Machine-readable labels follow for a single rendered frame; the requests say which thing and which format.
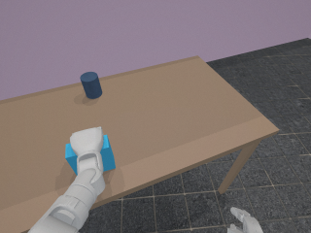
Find right robot hand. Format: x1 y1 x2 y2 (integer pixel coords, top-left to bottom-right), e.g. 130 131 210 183
227 207 263 233

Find left robot hand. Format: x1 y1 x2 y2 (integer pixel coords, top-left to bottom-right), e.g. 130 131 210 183
70 126 104 156

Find sponge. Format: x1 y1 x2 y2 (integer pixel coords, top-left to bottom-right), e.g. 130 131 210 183
65 135 116 176

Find table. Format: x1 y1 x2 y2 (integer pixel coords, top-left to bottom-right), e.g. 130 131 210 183
0 55 279 233

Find left robot upper arm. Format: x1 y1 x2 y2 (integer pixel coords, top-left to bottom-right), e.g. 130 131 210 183
33 215 80 233

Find left robot forearm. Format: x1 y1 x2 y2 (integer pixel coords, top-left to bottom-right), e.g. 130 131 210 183
27 150 106 233

